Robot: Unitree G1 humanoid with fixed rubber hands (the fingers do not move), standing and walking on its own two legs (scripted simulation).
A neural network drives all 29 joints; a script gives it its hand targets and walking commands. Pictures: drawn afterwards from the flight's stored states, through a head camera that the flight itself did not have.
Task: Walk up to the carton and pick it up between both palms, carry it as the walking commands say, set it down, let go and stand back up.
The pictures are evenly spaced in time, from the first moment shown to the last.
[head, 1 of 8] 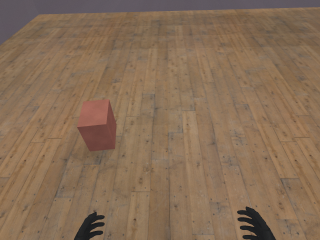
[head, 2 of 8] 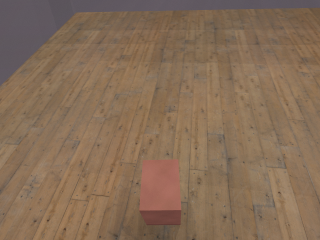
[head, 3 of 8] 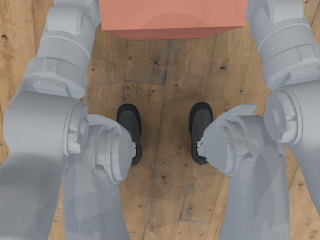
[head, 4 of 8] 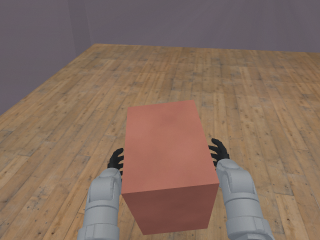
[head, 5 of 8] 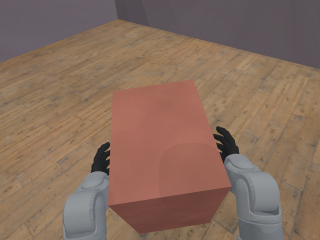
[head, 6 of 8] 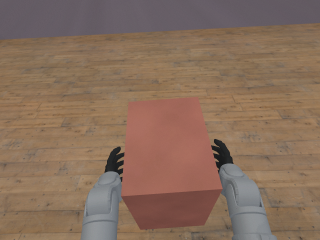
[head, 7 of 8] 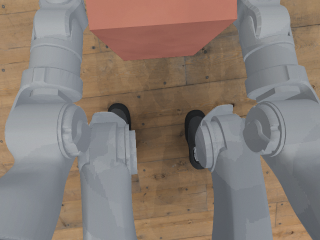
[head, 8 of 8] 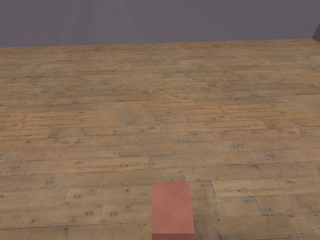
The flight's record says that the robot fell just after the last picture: no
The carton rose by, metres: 0.68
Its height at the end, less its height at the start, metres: +0.00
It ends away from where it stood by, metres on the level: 1.47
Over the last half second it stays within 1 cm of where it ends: yes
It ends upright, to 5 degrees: yes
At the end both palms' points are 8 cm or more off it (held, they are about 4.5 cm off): yes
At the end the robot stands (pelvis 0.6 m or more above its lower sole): yes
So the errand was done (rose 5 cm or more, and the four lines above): yes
